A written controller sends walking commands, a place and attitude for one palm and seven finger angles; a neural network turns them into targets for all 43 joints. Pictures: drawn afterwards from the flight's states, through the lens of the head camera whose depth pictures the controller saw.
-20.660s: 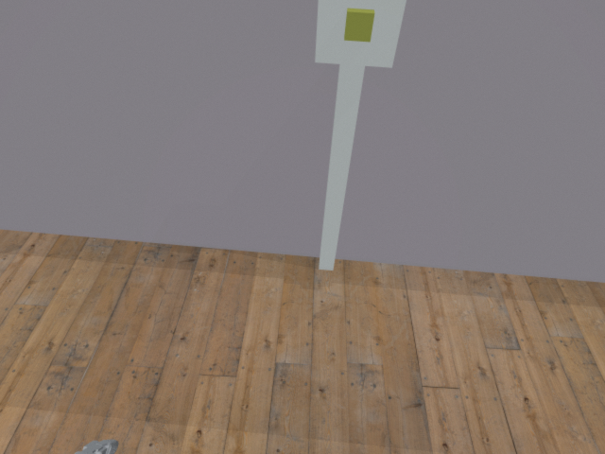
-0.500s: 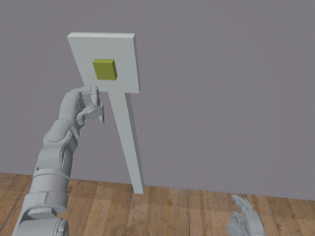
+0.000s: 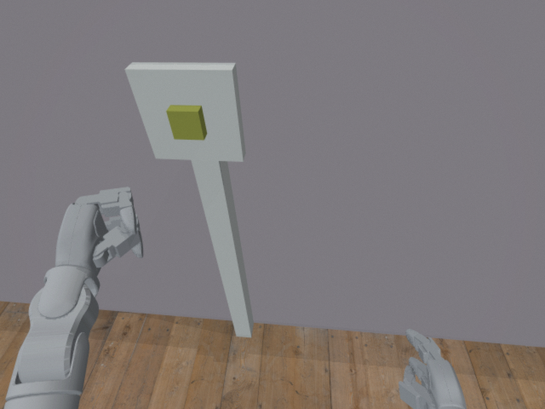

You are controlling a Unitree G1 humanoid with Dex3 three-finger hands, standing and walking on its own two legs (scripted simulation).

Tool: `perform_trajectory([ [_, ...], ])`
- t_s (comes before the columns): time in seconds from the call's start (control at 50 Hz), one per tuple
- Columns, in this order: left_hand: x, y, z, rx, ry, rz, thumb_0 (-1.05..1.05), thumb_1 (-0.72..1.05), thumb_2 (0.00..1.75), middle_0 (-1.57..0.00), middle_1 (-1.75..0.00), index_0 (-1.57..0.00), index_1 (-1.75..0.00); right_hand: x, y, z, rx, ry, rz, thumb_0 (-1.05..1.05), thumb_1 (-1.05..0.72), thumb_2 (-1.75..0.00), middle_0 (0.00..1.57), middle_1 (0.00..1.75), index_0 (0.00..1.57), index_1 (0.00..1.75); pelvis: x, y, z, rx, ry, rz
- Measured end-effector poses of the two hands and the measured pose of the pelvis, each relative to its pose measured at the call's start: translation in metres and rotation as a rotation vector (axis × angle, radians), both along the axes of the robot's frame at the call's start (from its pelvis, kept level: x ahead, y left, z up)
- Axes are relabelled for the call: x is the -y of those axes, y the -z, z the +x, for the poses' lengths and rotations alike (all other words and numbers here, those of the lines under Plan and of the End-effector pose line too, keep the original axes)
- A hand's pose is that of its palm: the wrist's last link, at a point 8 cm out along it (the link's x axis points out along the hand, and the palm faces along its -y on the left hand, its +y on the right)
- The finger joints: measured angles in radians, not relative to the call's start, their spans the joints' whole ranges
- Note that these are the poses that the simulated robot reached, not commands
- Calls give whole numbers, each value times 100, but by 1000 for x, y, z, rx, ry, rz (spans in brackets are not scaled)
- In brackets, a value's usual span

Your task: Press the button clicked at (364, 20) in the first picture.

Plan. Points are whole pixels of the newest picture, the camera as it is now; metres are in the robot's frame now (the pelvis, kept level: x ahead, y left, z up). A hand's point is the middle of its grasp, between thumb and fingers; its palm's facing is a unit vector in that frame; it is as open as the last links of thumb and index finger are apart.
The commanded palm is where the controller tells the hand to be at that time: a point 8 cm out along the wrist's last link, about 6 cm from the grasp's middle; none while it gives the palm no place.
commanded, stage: draw the hand back to the body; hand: left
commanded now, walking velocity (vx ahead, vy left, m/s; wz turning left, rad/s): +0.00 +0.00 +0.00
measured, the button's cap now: (188, 121) +0.53 +0.20 +0.18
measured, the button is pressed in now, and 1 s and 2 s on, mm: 0 0 0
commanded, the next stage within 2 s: step back with the hand held close in 0.88 s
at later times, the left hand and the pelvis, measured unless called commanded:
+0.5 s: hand (81, 276) +0.22 +0.25 +0.16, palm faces +0.38 -0.86 -0.35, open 3.1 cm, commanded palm +0.16 +0.29 +0.17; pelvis +0.02 +0.02 +0.00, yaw +0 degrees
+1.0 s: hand (61, 290) +0.20 +0.26 +0.16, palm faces +0.42 -0.83 -0.37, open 3.1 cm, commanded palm +0.15 +0.30 +0.17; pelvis +0.02 +0.02 +0.00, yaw +0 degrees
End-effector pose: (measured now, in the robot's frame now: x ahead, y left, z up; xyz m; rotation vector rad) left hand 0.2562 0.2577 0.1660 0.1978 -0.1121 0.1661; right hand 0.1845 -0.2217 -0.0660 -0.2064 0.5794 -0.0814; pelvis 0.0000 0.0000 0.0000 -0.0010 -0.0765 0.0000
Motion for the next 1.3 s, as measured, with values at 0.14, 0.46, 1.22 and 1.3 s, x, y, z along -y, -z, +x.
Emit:
perform_trajectory([
  [0.14,-8,3,-33,57,-129,89,1,89,90,-130,-150,-131,-150,-11,6,0,-68,-30,-8,2,-90,-90,20,30,20,30,-4,-4,2,11,1,-1],
  [0.46,-27,-5,-73,66,-191,189,1,89,90,-130,-150,-131,-150,-27,11,7,-112,-27,8,2,-90,-90,20,30,20,30,-17,-5,18,23,7,-4],
  [1.22,-43,-9,-100,8,-177,308,1,89,90,-130,-150,-131,-150,-16,9,-5,-160,33,-31,2,-90,-90,20,30,20,30,-24,-2,7,-76,-5,-18],
  [1.3,-44,-3,-106,-30,-142,319,1,89,90,-130,-150,-131,-150,-10,10,-17,-183,75,-48,2,-90,-90,20,30,20,30,-28,0,-1,-90,-1,-15],
])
